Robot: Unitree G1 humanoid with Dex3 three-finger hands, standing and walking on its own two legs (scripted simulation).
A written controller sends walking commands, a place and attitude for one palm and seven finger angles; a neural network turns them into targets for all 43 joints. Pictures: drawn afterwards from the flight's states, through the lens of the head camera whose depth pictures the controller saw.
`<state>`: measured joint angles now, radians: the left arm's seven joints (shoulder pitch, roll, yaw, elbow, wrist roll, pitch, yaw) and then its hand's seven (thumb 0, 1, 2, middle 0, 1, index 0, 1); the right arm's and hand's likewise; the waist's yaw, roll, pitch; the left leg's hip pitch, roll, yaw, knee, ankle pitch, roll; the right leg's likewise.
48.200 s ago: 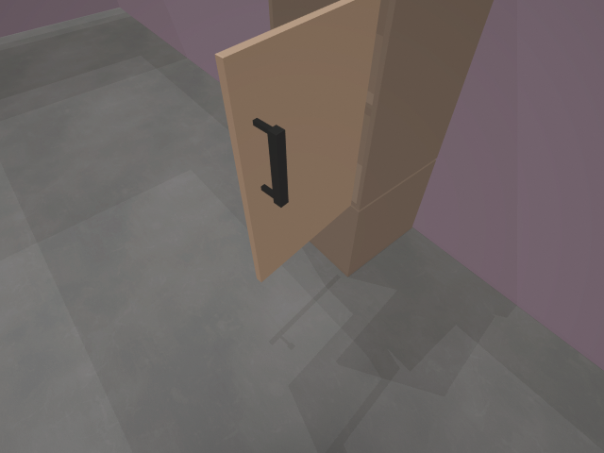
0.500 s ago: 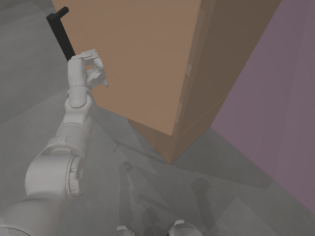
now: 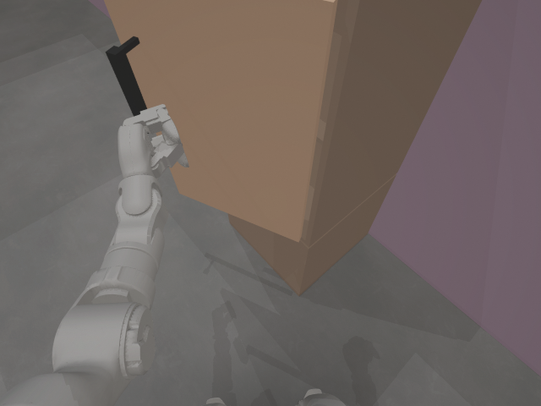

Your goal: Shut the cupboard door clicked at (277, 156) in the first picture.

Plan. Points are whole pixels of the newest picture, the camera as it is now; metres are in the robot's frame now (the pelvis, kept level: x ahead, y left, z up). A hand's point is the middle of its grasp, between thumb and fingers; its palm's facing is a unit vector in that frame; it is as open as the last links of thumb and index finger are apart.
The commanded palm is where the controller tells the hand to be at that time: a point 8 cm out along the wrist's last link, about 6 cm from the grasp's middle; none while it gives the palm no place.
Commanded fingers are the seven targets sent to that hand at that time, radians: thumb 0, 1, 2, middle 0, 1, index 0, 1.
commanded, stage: draw the hand back to the body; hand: left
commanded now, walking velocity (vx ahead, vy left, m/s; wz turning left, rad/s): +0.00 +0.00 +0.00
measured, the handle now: (140, 88) +0.66 +0.20 +0.09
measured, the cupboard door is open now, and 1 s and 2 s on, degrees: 23 23 23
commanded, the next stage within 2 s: step back with the hand held close in 1.42 s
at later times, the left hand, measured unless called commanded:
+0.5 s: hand (91, 227) +0.32 +0.18 +0.15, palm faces +0.13 -0.98 -0.17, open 3.1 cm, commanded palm +0.28 +0.24 +0.16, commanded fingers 0.00 0.90 0.90 -0.92 -1.08 -0.92 -1.08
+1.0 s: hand out of the picture +0.22 +0.29 +0.19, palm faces +0.44 -0.81 -0.39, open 5.8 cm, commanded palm +0.16 +0.32 +0.22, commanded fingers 0.00 0.90 0.90 -0.23 -0.33 -0.23 -0.33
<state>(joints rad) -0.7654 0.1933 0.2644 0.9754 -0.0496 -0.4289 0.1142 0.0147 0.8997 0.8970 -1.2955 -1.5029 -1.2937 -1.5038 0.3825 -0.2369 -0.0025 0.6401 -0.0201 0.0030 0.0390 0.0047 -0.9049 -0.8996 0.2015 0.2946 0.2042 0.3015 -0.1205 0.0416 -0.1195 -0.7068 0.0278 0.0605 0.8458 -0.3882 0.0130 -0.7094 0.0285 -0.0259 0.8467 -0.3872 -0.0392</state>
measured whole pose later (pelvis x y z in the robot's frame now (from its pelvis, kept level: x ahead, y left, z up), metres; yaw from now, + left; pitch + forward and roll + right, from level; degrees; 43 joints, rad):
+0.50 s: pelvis +0.00 +0.01 +0.04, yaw +1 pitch +0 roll +0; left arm -0.09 0.25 0.08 0.19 -0.11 -0.13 0.02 0.01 0.90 0.90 -1.15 -1.34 -1.15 -1.34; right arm 0.18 -0.24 0.02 0.58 0.06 0.00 -0.07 0.01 -0.91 -0.90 0.20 0.29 0.20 0.30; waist 0.00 0.05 -0.05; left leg -0.27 0.00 0.06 0.55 -0.28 0.03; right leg -0.27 0.01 -0.02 0.55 -0.28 -0.02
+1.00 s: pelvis +0.02 +0.02 +0.05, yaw +2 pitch -4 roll +0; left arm 0.41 0.34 0.30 -0.31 -0.08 -0.04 0.09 0.01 0.89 0.90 -0.49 -0.62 -0.49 -0.62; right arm 0.20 -0.22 0.04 0.62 0.02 -0.01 -0.07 0.01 -0.90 -0.90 0.20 0.30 0.21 0.30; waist 0.06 0.08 0.00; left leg -0.09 -0.02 0.04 0.40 -0.24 0.04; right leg -0.07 0.00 -0.04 0.38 -0.24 0.00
